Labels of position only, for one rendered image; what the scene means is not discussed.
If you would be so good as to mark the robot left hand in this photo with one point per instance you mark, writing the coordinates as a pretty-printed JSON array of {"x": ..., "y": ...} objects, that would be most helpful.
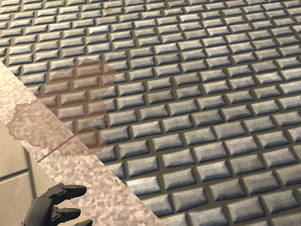
[{"x": 43, "y": 213}]

